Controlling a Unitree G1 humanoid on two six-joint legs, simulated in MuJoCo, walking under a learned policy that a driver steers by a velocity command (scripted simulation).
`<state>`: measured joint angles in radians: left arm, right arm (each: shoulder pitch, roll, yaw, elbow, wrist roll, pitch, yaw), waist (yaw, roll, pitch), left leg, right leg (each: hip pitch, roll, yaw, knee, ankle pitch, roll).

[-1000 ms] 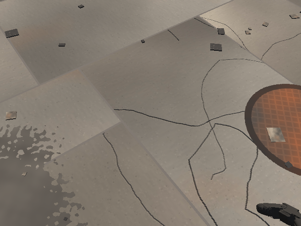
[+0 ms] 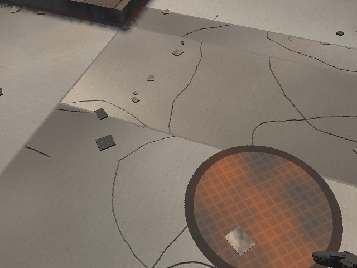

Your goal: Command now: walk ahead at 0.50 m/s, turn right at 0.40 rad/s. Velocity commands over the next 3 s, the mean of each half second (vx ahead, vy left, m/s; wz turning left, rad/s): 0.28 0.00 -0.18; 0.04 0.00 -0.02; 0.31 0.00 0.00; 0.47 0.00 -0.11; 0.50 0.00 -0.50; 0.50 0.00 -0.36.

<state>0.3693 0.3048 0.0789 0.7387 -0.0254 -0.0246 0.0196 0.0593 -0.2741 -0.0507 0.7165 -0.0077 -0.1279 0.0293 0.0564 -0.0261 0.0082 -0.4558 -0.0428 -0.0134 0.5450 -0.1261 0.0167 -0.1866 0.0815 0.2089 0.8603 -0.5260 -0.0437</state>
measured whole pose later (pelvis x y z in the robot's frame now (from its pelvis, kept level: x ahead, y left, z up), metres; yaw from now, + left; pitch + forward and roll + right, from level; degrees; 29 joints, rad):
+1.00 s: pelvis +0.24 -0.01 +0.01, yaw -4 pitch -1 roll +0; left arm 0.17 0.23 0.05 0.93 0.00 0.01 0.02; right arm 0.21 -0.23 -0.01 1.00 -0.01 -0.01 -0.03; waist -0.01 0.00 0.03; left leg -0.17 0.02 0.00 0.52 -0.33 -0.02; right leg -0.27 0.00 0.02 0.51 -0.22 0.00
